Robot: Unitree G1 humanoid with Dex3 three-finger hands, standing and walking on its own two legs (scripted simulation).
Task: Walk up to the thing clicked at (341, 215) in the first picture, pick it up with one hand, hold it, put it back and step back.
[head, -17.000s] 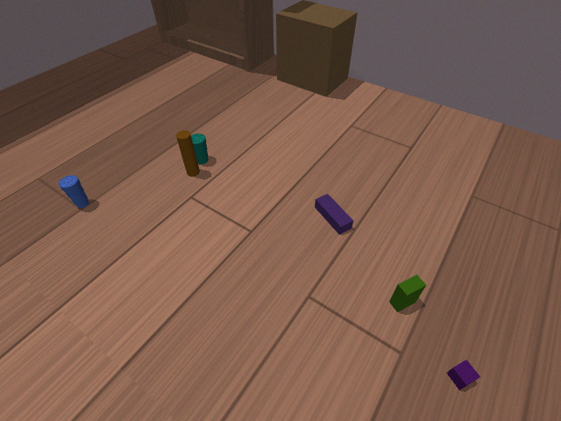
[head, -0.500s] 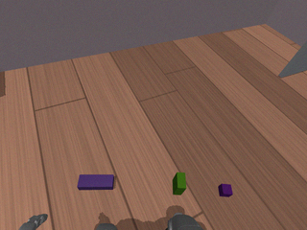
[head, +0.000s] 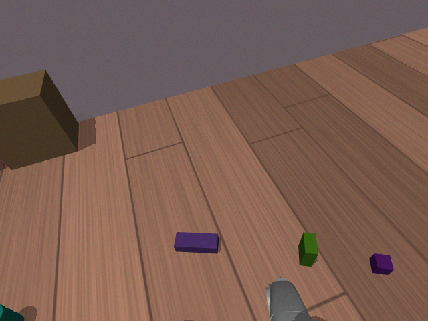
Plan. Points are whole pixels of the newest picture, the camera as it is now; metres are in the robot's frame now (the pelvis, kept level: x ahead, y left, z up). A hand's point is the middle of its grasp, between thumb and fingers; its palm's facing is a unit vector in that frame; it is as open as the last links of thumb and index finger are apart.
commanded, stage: walk up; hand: left
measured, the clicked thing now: (196, 242) +0.58 +0.16 -0.69
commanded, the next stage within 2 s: none
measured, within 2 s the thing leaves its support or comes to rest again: neither
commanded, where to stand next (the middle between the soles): +0.18 -0.04 m, yaw -5 degrees
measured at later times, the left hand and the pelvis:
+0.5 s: hand out of the picture +0.15 +0.20 -0.12, palm faces -0.11 -0.92 -0.37, open 7.4 cm; pelvis +0.06 -0.06 +0.02, yaw -5 degrees
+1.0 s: hand (99, 304) +0.20 +0.29 -0.14, palm faces -0.15 -0.89 -0.43, open 7.4 cm; pelvis +0.04 +0.02 +0.01, yaw -8 degrees
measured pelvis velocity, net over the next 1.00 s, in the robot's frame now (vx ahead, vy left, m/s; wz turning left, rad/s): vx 0.04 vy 0.02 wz -0.13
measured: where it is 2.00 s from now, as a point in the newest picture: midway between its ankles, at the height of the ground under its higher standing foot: outside the picture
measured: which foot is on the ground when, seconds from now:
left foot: down 0.00-0.42, up 0.44-0.80, down 0.82-1.00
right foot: up 0.00-0.38, down 0.40-0.86, up 0.88-1.00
